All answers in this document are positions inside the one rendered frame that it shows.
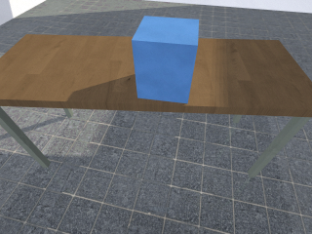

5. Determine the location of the table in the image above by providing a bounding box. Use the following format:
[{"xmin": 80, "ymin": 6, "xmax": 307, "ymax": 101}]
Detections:
[{"xmin": 0, "ymin": 34, "xmax": 312, "ymax": 177}]

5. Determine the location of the carton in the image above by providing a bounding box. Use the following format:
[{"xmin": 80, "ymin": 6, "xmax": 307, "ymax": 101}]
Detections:
[{"xmin": 132, "ymin": 16, "xmax": 199, "ymax": 103}]

